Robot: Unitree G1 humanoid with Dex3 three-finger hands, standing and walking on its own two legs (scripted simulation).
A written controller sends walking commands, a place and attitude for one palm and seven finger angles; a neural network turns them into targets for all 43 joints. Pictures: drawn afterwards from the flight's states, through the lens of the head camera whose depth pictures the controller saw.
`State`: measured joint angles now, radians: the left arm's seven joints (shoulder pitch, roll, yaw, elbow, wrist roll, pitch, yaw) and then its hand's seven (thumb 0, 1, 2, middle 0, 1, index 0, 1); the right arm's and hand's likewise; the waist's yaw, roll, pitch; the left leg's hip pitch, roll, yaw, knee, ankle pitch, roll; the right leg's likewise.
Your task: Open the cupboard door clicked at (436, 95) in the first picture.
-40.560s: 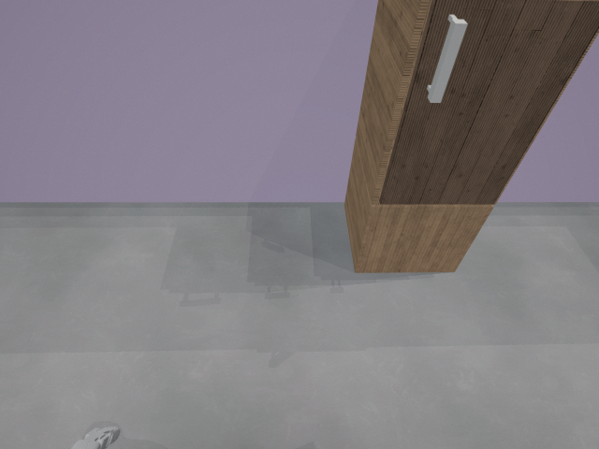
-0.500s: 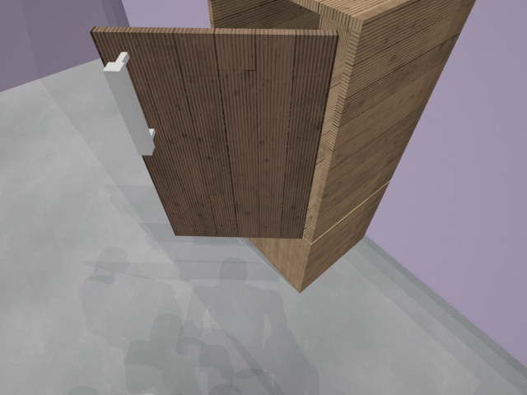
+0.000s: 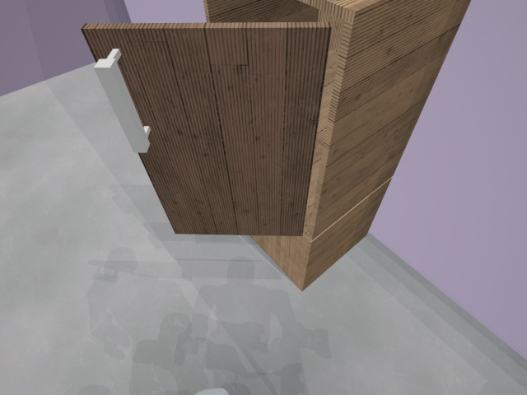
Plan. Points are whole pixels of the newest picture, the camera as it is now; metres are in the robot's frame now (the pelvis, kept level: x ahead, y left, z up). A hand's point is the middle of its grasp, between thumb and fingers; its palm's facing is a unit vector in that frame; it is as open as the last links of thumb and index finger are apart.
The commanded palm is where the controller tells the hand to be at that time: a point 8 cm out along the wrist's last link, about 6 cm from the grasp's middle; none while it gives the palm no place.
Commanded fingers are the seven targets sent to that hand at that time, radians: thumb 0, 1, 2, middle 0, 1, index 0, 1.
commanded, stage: come to a stop and stand still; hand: left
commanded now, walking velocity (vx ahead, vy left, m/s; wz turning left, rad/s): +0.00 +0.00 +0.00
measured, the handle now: (129, 103) +0.54 +0.27 +0.14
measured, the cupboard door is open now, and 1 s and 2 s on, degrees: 48 48 48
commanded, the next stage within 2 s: look again from close up in 0.44 s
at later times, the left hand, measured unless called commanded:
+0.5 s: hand out of the picture -0.02 +0.17 -0.17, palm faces +0.02 -0.98 -0.20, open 7.4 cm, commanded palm none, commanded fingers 0.00 0.90 0.90 -0.20 -0.30 -0.20 -0.30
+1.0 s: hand out of the picture +0.00 +0.18 -0.17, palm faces +0.01 -0.99 -0.17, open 7.4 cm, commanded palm none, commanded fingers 0.00 0.90 0.90 -0.20 -0.30 -0.20 -0.30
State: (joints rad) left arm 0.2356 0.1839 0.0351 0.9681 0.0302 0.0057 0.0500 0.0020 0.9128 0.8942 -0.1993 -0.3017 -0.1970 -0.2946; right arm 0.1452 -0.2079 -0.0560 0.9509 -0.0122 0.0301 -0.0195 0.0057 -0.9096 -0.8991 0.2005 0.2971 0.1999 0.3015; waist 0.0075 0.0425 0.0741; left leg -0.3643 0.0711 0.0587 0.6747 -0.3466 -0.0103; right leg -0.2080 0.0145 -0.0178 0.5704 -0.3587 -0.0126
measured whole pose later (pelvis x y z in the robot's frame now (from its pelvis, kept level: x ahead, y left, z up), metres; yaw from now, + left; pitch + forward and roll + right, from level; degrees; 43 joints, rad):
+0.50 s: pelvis -0.02 -0.01 +0.01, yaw +1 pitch -1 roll -1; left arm 0.36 0.19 0.00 1.00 0.02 0.00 0.03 0.00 0.91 0.89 -0.20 -0.30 -0.20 -0.30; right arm 0.34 -0.15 0.00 1.04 -0.02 0.02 0.00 0.01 -0.91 -0.90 0.20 0.30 0.20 0.30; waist -0.02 -0.01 0.00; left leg -0.33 0.03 0.04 0.52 -0.18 0.01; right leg -0.20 0.03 -0.04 0.52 -0.31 -0.03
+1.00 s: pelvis +0.00 +0.01 +0.01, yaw +0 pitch -1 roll +0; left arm 0.32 0.17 -0.02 1.08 0.02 -0.02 0.04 0.00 0.91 0.89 -0.20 -0.30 -0.20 -0.29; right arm 0.24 -0.16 0.01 1.11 -0.01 -0.02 -0.02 0.01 -0.92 -0.90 0.20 0.30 0.20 0.30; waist 0.00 -0.03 0.01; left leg -0.25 0.00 0.07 0.46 -0.20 0.03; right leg -0.12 0.00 -0.01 0.44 -0.30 0.00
